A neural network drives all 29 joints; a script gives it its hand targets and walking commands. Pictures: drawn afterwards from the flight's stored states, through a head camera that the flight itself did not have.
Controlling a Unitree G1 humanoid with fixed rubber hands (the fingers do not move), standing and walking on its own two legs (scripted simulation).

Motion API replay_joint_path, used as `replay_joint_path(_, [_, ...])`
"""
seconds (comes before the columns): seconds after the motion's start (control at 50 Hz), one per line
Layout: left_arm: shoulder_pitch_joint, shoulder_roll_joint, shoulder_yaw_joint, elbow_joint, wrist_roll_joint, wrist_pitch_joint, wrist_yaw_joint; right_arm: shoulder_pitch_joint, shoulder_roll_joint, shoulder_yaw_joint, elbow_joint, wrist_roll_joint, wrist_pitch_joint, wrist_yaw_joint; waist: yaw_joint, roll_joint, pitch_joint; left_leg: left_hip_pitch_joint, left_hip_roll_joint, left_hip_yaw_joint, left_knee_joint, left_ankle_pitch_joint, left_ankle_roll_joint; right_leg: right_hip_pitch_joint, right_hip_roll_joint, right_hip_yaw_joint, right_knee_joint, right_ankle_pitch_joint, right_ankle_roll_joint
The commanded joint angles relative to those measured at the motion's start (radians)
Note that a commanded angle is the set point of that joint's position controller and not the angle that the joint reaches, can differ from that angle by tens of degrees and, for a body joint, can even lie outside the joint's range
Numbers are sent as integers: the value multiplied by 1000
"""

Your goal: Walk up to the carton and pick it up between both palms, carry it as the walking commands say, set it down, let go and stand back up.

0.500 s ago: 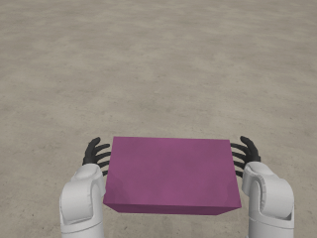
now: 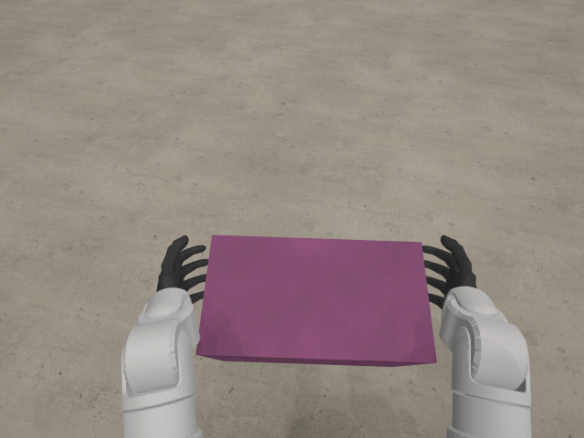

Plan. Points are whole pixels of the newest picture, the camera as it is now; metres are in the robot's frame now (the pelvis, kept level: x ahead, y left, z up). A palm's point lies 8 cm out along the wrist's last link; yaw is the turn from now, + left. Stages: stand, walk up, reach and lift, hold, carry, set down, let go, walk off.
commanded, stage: carry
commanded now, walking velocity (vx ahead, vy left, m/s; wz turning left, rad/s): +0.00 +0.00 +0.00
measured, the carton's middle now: (311, 307) +0.30 +0.00 -0.03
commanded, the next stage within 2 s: none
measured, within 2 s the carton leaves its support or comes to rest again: neither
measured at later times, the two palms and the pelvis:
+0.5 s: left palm (172, 300) +0.26 +0.18 +0.07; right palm (457, 296) +0.27 -0.18 +0.07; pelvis +0.01 +0.00 +0.00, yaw +0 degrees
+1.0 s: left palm (184, 303) +0.26 +0.16 +0.06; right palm (464, 300) +0.27 -0.19 +0.05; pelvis +0.00 -0.02 +0.00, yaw +1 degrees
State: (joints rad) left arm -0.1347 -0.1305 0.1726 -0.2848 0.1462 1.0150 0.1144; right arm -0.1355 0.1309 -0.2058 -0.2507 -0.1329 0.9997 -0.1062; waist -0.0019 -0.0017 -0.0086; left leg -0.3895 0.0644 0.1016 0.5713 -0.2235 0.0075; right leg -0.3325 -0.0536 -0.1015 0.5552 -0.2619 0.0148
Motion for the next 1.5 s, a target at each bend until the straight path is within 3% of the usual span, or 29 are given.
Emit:
replay_joint_path(0.0, [-473,-816,-722,-161,-370,-7,-222,-470,808,734,-182,350,-5,227,5,16,-438,186,94,-94,-74,259,26,147,-71,73,-57,249,-27])
replay_joint_path(0.14, [-446,-731,-642,-5,-318,-8,-230,-434,711,645,-31,273,-4,222,4,-4,-370,145,85,-105,-104,114,28,117,-74,82,-87,144,-31])
replay_joint_path(0.34, [-444,-799,-752,-228,-399,37,-214,-412,793,750,-243,352,42,204,6,13,-364,132,84,-118,-121,59,26,102,-74,88,-87,92,-31])
replay_joint_path(0.36, [-382,-641,-566,123,-255,13,-222,-366,622,565,108,212,19,215,8,8,-375,137,81,-105,-106,92,27,108,-76,88,-90,122,-31])
replay_joint_path(0.4, [-472,-770,-713,-156,-368,13,-213,-425,761,693,-148,320,19,211,6,33,-361,150,82,-102,-102,157,21,110,-76,82,-69,154,-28])
replay_joint_path(0.44, [-448,-684,-608,64,-279,-10,-229,-402,672,585,79,237,-3,230,6,49,-338,150,90,-112,-114,161,20,82,-70,80,-66,123,-28])
replay_joint_path(0.46, [-483,-812,-731,-165,-371,2,-226,-457,803,716,-169,336,4,226,6,39,-330,132,90,-110,-118,135,17,94,-74,77,-69,118,-24])
replay_joint_path(0.5, [-477,-683,-589,107,-264,-22,-236,-435,671,563,115,226,-19,239,6,28,-317,112,86,-114,-127,77,19,92,-69,74,-83,87,-21])
replay_joint_path(0.54, [-492,-812,-697,-133,-371,-18,-227,-495,789,695,-179,332,-16,220,8,-1,-334,117,84,-114,-121,87,18,103,-69,76,-77,102,-22])
replay_joint_path(0.58, [-466,-754,-614,25,-303,-46,-238,-513,738,644,-50,292,-46,233,8,-6,-323,118,81,-110,-122,49,13,89,-69,72,-86,82,-22])
replay_joint_path(0.6, [-493,-861,-724,-193,-389,-31,-231,-538,851,765,-271,374,-25,223,6,-32,-323,126,84,-121,-131,51,17,87,-66,75,-82,77,-22])
replay_joint_path(0.68, [-450,-680,-576,32,-299,-44,-214,-438,674,582,13,266,-36,208,8,14,-375,151,81,-103,-97,132,18,124,-72,70,-70,141,-29])
replay_joint_path(0.76, [-462,-770,-669,-85,-351,-71,-226,-439,760,669,-107,303,-63,216,5,1,-380,179,80,-102,-75,219,17,110,-77,81,-53,195,-33])
replay_joint_path(0.8, [-473,-682,-584,70,-285,-81,-233,-418,690,569,89,236,-74,222,6,29,-366,153,79,-97,-85,162,16,113,-79,80,-62,159,-37])
replay_joint_path(0.9, [-493,-745,-643,-127,-361,-88,-217,-490,741,658,-163,325,-82,204,5,-3,-357,145,74,-97,-91,104,20,106,-82,85,-82,140,-33])
replay_joint_path(0.92, [-441,-692,-592,33,-291,-93,-228,-425,693,604,10,254,-82,215,4,13,-368,148,77,-103,-97,136,23,120,-76,78,-71,149,-37])
replay_joint_path(0.96, [-483,-746,-644,-120,-357,-89,-216,-485,742,666,-162,322,-81,201,5,-6,-364,155,74,-95,-71,154,16,120,-81,79,-76,188,-34])
replay_joint_path(0.98, [-413,-678,-577,85,-277,-91,-230,-401,674,592,59,233,-79,212,2,-15,-355,148,70,-94,-79,125,15,110,-81,82,-82,167,-36])
replay_joint_path(1.08, [-492,-743,-657,-125,-359,-107,-224,-466,755,670,-138,316,-95,207,3,-8,-374,141,72,-99,-85,130,15,128,-81,76,-75,162,-37])
replay_joint_path(1.1, [-447,-660,-564,98,-272,-110,-232,-410,666,574,91,227,-97,217,2,-9,-349,139,70,-98,-82,121,16,107,-78,83,-88,146,-41])
replay_joint_path(1.14, [-486,-734,-639,-115,-355,-108,-222,-492,737,666,-151,322,-98,205,3,-6,-370,164,70,-86,-72,128,13,106,-85,87,-84,171,-42])
replay_joint_path(1.24, [-453,-656,-576,53,-282,-120,-230,-411,668,581,62,238,-105,215,1,27,-336,130,67,-93,-82,105,10,96,-82,89,-89,140,-47])
replay_joint_path(1.26, [-497,-754,-668,-181,-383,-106,-217,-489,758,682,-201,342,-97,199,1,17,-345,131,69,-93,-73,113,10,101,-82,86,-89,142,-43])
replay_joint_path(1.28, [-425,-677,-584,66,-281,-98,-227,-418,677,600,45,247,-89,213,2,27,-363,154,68,-96,-72,145,15,94,-83,92,-79,159,-48])
replay_joint_path(1.34, [-462,-683,-598,-32,-326,-105,-220,-438,692,615,-47,280,-94,199,1,-19,-365,149,70,-91,-67,118,9,100,-84,92,-89,167,-47])
replay_joint_path(1.36, [-427,-644,-543,130,-263,-116,-234,-431,645,568,92,221,-108,210,1,-10,-339,120,68,-100,-80,96,11,101,-83,91,-96,133,-51])
replay_joint_path(1.38, [-474,-697,-606,-29,-324,-121,-229,-456,710,625,-42,274,-109,203,0,-23,-350,134,71,-96,-75,115,13,103,-82,89,-91,154,-47])
replay_joint_path(1.42, [-436,-651,-551,117,-265,-133,-235,-426,656,568,96,225,-122,217,1,8,-355,141,65,-91,-73,120,7,96,-82,89,-92,147,-50])
replay_joint_path(1.48, [-483,-776,-691,-163,-374,-120,-228,-447,793,692,-151,328,-107,213,1,21,-333,131,84,-104,-99,86,17,72,-59,74,-84,63,-51])
